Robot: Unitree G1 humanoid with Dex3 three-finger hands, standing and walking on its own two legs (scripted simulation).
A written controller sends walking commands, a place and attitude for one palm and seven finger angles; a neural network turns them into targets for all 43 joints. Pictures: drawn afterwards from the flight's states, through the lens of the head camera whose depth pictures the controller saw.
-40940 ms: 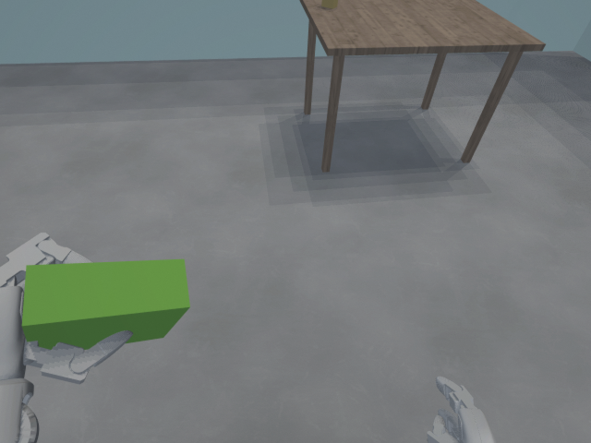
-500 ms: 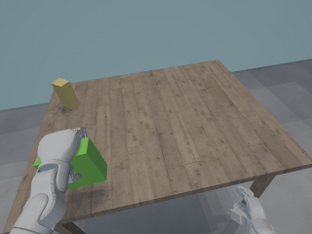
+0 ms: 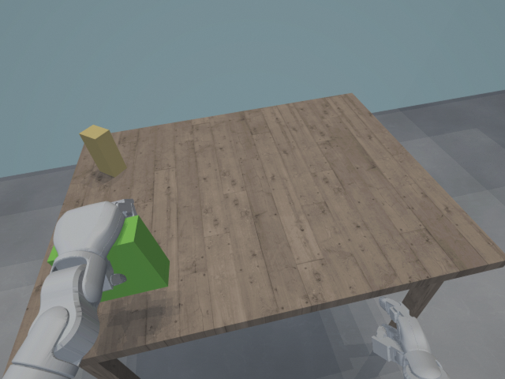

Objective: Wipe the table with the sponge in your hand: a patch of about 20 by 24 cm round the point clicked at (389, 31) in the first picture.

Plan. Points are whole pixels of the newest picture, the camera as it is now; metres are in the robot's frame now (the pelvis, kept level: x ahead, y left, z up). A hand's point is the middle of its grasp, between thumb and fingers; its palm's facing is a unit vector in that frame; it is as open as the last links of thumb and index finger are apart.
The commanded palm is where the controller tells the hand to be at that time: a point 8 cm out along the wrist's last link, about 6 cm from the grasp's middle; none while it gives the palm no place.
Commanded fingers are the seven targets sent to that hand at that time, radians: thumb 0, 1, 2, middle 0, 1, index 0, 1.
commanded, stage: bring the sponge back beside the body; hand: left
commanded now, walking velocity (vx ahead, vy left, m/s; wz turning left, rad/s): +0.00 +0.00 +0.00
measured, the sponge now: (122, 268) +0.25 +0.27 +0.05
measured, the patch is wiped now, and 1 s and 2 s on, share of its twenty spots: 1.00 1.00 1.00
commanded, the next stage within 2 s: step back with the hand held close in 1.48 s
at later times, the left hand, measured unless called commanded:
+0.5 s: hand (98, 261) +0.23 +0.27 +0.10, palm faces +0.05 -0.10 -0.99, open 9.6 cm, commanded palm +0.19 +0.27 +0.17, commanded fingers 0.00 0.10 1.30 -1.20 -1.60 -1.20 -1.60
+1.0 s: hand (81, 285) +0.19 +0.28 +0.10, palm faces +0.04 -0.11 -0.99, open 9.6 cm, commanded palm +0.16 +0.28 +0.18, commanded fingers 0.00 0.10 1.30 -1.20 -1.60 -1.20 -1.60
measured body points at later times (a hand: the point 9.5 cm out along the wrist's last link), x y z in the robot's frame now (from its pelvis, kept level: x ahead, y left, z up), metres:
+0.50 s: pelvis +0.00 +0.00 +0.00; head -0.02 -0.04 +0.45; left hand +0.22 +0.28 +0.16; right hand +0.24 -0.21 -0.08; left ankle +0.01 +0.13 -0.74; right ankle +0.00 -0.13 -0.74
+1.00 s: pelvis -0.01 +0.00 +0.00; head -0.03 -0.04 +0.45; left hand +0.18 +0.28 +0.16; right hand +0.24 -0.21 -0.08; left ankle +0.01 +0.13 -0.74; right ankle +0.00 -0.13 -0.74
